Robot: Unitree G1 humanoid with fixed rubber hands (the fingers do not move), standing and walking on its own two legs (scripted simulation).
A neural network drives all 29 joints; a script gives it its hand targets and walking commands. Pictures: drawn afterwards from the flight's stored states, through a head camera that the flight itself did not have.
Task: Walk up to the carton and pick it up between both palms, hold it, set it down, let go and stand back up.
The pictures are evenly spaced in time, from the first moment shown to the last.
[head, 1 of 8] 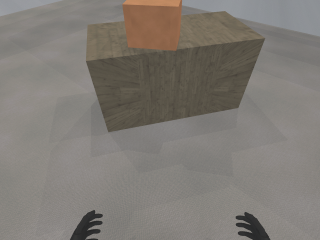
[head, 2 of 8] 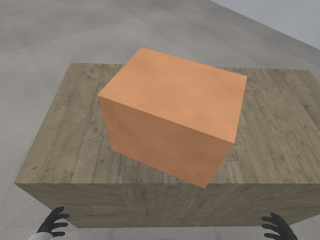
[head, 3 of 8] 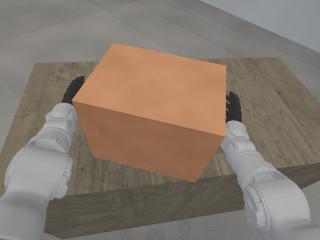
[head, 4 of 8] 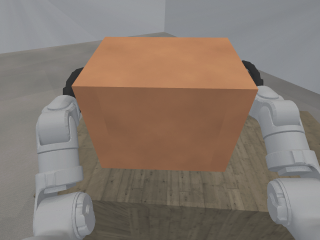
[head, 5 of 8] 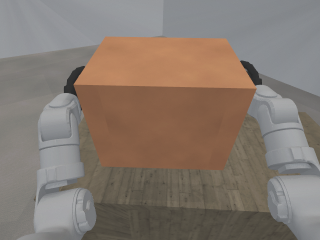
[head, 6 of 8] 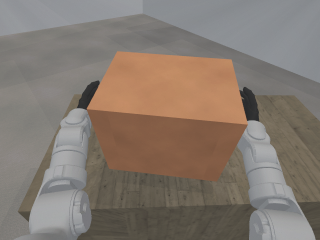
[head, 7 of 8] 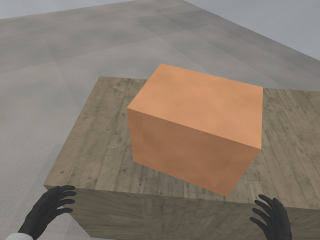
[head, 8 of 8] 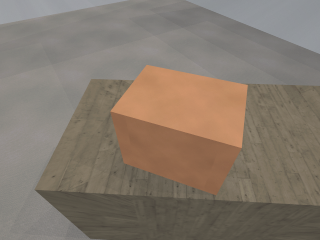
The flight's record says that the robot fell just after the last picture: no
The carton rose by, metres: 0.23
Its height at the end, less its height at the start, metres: +0.00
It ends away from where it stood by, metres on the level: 0.02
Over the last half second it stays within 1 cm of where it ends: yes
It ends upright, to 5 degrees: yes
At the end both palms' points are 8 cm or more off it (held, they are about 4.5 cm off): yes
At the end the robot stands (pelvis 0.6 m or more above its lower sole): yes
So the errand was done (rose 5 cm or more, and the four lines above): yes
